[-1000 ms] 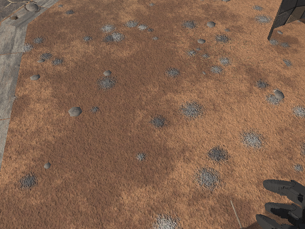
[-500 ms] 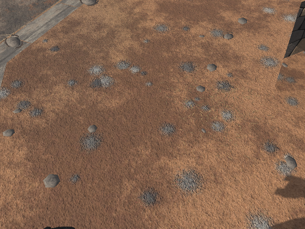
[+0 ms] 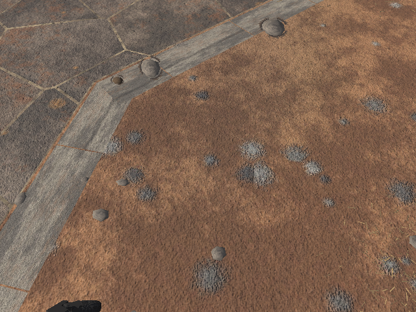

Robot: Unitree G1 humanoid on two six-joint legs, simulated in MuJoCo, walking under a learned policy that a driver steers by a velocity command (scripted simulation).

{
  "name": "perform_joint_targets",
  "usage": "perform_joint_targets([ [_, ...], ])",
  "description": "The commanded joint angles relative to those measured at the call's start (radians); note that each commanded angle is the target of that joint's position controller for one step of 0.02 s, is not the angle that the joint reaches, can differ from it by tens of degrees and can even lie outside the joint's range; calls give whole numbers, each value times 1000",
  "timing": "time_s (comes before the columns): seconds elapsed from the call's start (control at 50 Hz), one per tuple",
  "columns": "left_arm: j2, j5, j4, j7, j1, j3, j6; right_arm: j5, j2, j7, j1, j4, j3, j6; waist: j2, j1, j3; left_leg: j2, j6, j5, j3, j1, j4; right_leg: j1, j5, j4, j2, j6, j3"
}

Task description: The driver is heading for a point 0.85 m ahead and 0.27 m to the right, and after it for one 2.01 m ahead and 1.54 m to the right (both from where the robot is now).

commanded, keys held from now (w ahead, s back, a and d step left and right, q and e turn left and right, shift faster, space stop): w+e+shift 1.00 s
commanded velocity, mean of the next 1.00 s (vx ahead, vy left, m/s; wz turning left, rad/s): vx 1.00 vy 0.00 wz -0.74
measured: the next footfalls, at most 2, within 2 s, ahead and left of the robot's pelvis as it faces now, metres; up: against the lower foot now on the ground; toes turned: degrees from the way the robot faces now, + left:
right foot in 0.30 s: +0.51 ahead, -0.15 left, +0.00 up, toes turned -11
left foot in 0.74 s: +0.96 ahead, -0.12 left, +0.00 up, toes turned -42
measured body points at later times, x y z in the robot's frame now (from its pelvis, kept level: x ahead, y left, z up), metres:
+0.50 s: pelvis +0.46 -0.11 +0.01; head +0.48 -0.11 +0.46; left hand +0.57 +0.14 -0.12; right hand +0.59 -0.40 -0.05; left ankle +0.54 +0.07 -0.64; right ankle +0.47 -0.14 -0.73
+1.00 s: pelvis +0.88 -0.23 +0.00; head +0.88 -0.26 +0.45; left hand +1.23 -0.21 -0.05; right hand +0.66 -0.44 -0.11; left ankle +0.93 -0.09 -0.73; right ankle +0.86 -0.38 -0.63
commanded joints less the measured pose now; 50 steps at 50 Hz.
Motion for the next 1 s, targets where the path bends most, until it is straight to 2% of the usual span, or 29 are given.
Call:
perform_joint_targets([
  [0.02, 86, 8, -21, 9, 41, 22, 35, -1, -127, -18, -55, -63, -27, -49, 17, 44, 37, 290, 126, 21, -299, -45, -385, -123, 163, -118, -79, 19, -4],
  [0.12, 59, 0, -49, -26, -127, 12, 11, -2, -134, -40, 8, -17, -20, -71, 8, -48, 65, 247, 2, 234, -16, 33, -470, -64, 609, -509, 4, 18, -92],
  [0.2, 75, -19, -72, -73, -174, 25, -7, -6, -152, -45, 41, 28, -20, -50, 52, -47, 73, 279, -73, 551, 76, 283, -440, -75, 603, -687, 86, -31, -160],
  [0.26, 137, -24, -70, -83, -59, 58, 9, -38, -217, -73, 4, 21, -38, -11, 171, 59, -57, 320, -121, 1311, 115, 469, -191, 45, 390, -639, 202, -75, -269],
  [0.28, 181, -30, -37, -75, 111, 79, 28, -48, -237, -84, -45, 8, -46, 5, 202, 157, -126, 337, -125, 1492, 115, 454, 11, 182, 298, -590, 217, -101, -269],
  [0.3, 238, -27, 33, -60, 389, 106, 48, -50, -257, -86, -135, -20, -52, 13, 183, 293, -223, 339, -120, 1502, 99, 310, 314, 468, 271, -572, 182, -144, -185],
  [0.32, 267, -21, 81, -40, 553, 110, 70, -46, -185, -72, -186, -40, -32, -3, -29, 351, -251, 210, -127, 759, 100, 15, 775, 747, 222, -553, 120, -190, -64],
  [0.34, 284, 6, 64, -40, 466, 109, 51, 5, -3, -42, -30, -104, 19, -42, -406, 147, -321, 22, -198, -295, -66, -512, 1159, 1039, -201, -704, -88, -420, 518],
  [0.36, 204, 20, 27, -33, 425, 98, 46, 35, -98, -19, -102, -130, 25, -89, -202, 197, -378, 55, -110, -190, -197, -572, 1094, 1021, -513, -964, -133, -401, 789],
  [0.38, 165, 37, 17, -31, 391, 87, 34, 51, -139, -12, -217, -163, 14, -107, -57, 178, -232, 101, -63, -117, -201, -570, 971, 871, -467, -1028, -120, -330, 747],
  [0.4, 158, 37, 10, -40, 330, 84, 22, 41, -126, -15, -233, -173, 18, -114, 97, 104, -135, 134, -56, -75, -200, -528, 868, 695, -372, -1043, -98, -315, 697],
  [0.42, 153, 30, -7, -41, 265, 82, 13, 11, -120, -23, -227, -158, 17, -109, 138, 61, -93, 163, -68, -53, -204, -465, 775, 562, -264, -1042, -48, -315, 618],
  [0.44, 153, 31, -25, -35, 214, 80, 14, -3, -120, -27, -196, -147, 13, -97, 114, 19, -53, 184, -88, -35, -210, -413, 726, 457, -174, -1058, 5, -318, 536],
  [0.48, 140, 9, -24, -26, 191, 77, 17, -12, -135, -40, -193, -142, 6, -75, 82, -2, -4, 214, -137, -21, -183, -383, 600, 338, -39, -1067, 58, -313, 430],
  [0.56, 145, -7, 11, 7, 237, 78, 26, -28, -58, -45, -421, -233, 28, -71, 8, 88, 63, 166, -204, 271, -94, -234, 188, 112, 121, -1060, 161, -249, 270],
  [0.6, 158, -14, 35, 11, 284, 86, 35, -8, -51, -41, -474, -256, 23, -76, -22, 134, 18, 116, -216, 417, -80, -85, 54, 83, 75, -1052, 163, -203, 288],
  [0.68, 140, -27, 66, 23, 305, 92, 47, 42, -130, -44, -496, -274, -19, -88, -74, 129, -10, 123, -212, 365, -162, -73, -109, 342, 107, -908, 118, -157, 391],
  [0.7, 146, -20, 67, 24, 296, 96, 54, 48, -161, -46, -441, -264, -37, -93, -85, 92, -49, 117, -195, 310, -155, -24, -112, 403, 244, -823, 106, -141, 398],
  [0.72, 159, -6, 60, 19, 270, 99, 61, 52, -194, -49, -296, -241, -61, -97, -88, 0, -151, 127, -168, 264, -137, 125, -100, 436, 421, -650, 126, -109, 363],
  [0.74, 126, 30, 27, 9, 217, 82, 66, 56, -213, -59, -37, -201, -73, -86, -96, -129, -339, 235, -124, 140, -192, 440, 32, 318, 430, -364, 133, -77, 310],
  [0.76, -37, 17, -2, 0, 404, 38, 59, 10, -288, -56, 84, -172, -81, -78, 313, -31, -532, 515, 36, -180, -684, 841, -53, -27, -250, 20, 262, -37, 193],
  [0.78, 21, -47, -27, 5, 412, 18, 55, 15, -269, -33, 86, -147, -83, -73, 528, -33, -558, 620, 93, -601, -1045, 862, -204, -234, -249, 221, 164, -31, 116],
  [0.8, 107, -43, -17, 15, 287, 36, 63, 15, -171, -42, 20, -177, -69, -61, 346, -84, -370, 546, 44, -603, -896, 723, -245, -304, -144, 249, 108, -26, 77],
  [0.82, 149, -14, -33, 13, 181, 48, 64, 9, -145, -48, -12, -158, -61, -48, 167, -91, -233, 494, 4, -392, -696, 574, -244, -300, -81, 216, 80, -25, 38],
  [0.84, 142, 12, -57, 7, 91, 51, 62, -6, -144, -47, -20, -133, -59, -41, 43, -85, -129, 448, -17, -170, -545, 436, -252, -271, -58, 171, 48, -28, 19],
  [0.86, 121, 7, -75, -2, 81, 54, 64, -18, -131, -49, -49, -113, -53, -43, 64, -43, -78, 428, -14, -59, -453, 336, -268, -236, -26, 129, 10, -29, 29],
  [0.9, 77, -21, -88, -10, 90, 50, 86, -2, -61, -37, -76, -76, -35, -47, 103, -3, -40, 388, -25, 23, -310, 250, -306, -215, -33, 111, -31, -40, 14],
  [0.94, 47, -23, -115, -19, 77, 38, 103, 20, -68, -32, -103, -46, -37, -49, 112, 33, 5, 412, -8, 101, -228, 184, -340, -259, -17, 87, -70, -33, 9],
  [1.0, 62, -11, -134, -30, 31, 34, 97, 4, -120, -40, -157, -34, -49, -52, 77, 60, 62, 387, -17, 218, -51, 104, -404, -260, 156, -36, -70, -8, -13],
])
Velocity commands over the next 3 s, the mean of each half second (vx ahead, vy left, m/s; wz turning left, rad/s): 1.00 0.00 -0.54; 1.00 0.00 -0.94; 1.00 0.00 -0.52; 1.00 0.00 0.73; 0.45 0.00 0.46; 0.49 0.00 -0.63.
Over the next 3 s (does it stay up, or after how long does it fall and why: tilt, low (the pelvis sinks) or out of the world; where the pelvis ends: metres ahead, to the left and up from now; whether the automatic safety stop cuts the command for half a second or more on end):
stays up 1.69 -1.41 -0.01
